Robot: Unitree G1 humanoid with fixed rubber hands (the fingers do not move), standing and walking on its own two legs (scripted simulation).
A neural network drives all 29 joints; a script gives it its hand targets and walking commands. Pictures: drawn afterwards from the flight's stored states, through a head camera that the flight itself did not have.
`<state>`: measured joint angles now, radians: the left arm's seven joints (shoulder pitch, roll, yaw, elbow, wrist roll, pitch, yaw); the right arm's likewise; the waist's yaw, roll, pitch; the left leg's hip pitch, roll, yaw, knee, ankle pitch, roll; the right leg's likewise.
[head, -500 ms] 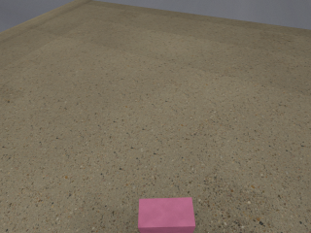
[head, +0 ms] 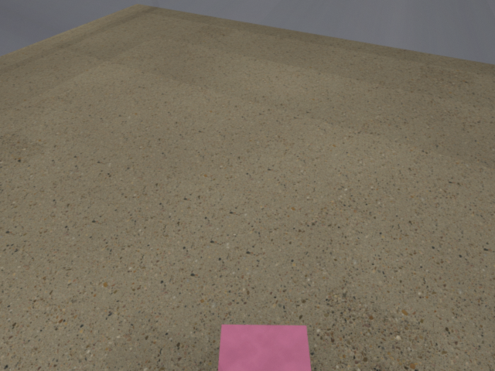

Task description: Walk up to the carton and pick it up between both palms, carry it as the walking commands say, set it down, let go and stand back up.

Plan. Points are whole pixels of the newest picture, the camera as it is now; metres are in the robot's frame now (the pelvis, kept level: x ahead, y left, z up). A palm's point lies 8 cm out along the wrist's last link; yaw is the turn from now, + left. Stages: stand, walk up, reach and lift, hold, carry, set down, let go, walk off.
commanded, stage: stand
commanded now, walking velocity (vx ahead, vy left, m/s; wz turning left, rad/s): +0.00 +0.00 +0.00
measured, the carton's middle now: (263, 355) +0.34 +0.00 -0.69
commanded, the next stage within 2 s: reach and lift in 0.14 s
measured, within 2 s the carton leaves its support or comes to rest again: neither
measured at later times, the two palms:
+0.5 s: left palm out of the picture +0.15 +0.22 -0.14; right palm out of the picture +0.12 -0.22 -0.14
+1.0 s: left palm (156, 352) +0.21 +0.22 -0.17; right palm out of the picture +0.16 -0.24 -0.19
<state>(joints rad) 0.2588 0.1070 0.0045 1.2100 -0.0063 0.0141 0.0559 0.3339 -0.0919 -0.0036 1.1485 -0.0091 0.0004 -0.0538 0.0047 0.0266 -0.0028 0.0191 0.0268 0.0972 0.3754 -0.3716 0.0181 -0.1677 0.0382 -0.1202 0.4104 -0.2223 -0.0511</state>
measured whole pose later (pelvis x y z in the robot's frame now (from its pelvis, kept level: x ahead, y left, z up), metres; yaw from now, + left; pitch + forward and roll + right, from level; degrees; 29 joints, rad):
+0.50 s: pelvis -0.06 +0.01 -0.03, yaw +3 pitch +17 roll -1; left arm -0.12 0.17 -0.02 0.63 -0.05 0.51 0.04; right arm 0.01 -0.21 -0.05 0.56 0.08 0.53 -0.01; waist -0.03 0.04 -0.12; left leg -0.64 -0.02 0.03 0.76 -0.42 0.05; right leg -0.76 0.01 -0.05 0.68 -0.21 -0.02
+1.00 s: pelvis -0.14 -0.02 -0.10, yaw +6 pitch +18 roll +1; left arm -0.58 0.34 0.07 0.72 -0.06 0.48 -0.11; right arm -0.38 -0.22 -0.15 0.55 0.14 0.53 -0.03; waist -0.10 0.03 0.06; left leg -1.01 -0.04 0.00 1.16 -0.46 0.02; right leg -1.11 0.00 -0.03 1.06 -0.26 -0.03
